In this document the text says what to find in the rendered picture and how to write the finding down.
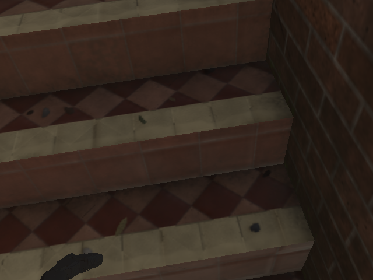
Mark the left robot hand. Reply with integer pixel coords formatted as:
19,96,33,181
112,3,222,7
40,253,103,280

